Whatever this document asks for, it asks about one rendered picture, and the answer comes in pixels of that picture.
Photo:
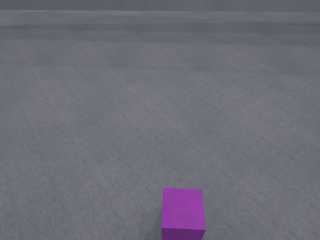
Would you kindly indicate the carton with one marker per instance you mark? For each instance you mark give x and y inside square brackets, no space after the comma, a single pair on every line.
[183,216]

